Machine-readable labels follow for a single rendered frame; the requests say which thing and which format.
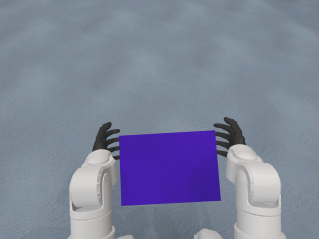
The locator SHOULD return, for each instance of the robot left forearm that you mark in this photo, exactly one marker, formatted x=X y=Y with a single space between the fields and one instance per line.
x=90 y=197

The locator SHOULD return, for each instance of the robot right hand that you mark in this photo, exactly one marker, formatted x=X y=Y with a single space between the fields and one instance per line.
x=235 y=136

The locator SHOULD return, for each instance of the robot right thigh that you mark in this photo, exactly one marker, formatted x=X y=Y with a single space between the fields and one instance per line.
x=207 y=234

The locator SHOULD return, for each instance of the carton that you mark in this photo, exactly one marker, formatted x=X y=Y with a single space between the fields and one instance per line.
x=166 y=168

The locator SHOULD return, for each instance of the robot right forearm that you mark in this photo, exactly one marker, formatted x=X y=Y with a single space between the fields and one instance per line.
x=257 y=195

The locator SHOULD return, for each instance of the robot left hand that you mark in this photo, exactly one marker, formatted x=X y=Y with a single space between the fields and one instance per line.
x=101 y=143

